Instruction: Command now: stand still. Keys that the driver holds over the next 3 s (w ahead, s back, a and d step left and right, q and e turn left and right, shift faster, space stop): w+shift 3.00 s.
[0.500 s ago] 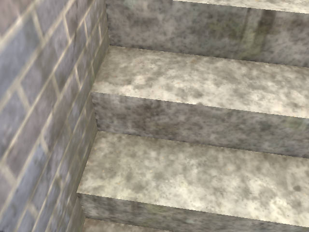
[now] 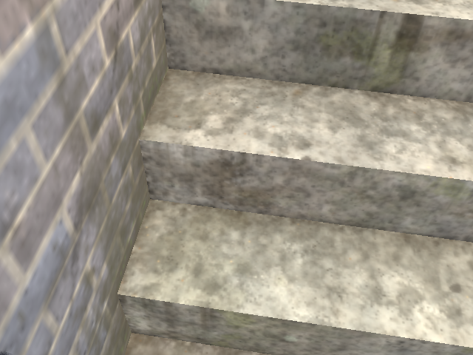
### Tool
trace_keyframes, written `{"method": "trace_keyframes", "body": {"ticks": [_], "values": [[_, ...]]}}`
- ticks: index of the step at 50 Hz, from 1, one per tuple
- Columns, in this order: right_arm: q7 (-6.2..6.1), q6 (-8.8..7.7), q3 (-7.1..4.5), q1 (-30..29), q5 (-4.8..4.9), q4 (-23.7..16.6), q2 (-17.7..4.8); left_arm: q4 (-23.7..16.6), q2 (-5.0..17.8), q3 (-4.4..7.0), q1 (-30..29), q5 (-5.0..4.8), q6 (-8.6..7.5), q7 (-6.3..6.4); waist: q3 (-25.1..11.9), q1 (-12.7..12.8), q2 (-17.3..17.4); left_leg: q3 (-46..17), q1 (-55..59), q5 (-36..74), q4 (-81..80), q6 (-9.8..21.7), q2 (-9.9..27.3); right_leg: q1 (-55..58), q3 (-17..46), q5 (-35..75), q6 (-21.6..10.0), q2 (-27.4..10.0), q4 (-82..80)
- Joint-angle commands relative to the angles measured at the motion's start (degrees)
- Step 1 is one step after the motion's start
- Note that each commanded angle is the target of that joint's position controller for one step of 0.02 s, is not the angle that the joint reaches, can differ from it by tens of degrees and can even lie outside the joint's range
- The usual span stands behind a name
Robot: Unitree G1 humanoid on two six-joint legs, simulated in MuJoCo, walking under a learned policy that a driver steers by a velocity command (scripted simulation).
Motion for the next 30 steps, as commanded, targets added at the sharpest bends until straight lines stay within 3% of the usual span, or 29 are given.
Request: {"method": "trace_keyframes", "body": {"ticks": [1,30], "values": [[-0.01,-0.29,-0.60,4.49,0.03,-0.60,-4.32,-0.59,3.60,0.43,3.44,-0.02,-0.30,0.03,1.75,0.01,1.61,3.48,-4.69,5.20,-7.86,3.22,-1.83,2.88,-0.51,4.85,-1.35,0.82,-7.18],[-0.02,-0.32,-0.56,4.76,0.02,-0.58,-4.22,-0.54,3.59,0.38,3.57,-0.07,-0.34,0.05,1.76,0.00,1.61,3.63,-4.38,5.58,-7.76,3.23,-1.74,2.88,-0.44,5.36,-1.32,0.83,-6.99]]}}
Next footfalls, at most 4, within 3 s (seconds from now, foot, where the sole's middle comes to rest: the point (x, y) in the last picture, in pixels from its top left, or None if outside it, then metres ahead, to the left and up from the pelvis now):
none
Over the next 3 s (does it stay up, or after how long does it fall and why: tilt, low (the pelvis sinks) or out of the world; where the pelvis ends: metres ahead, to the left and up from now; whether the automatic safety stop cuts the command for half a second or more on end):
stays up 0.01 0.00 0.00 its command is cut before an obstacle from the start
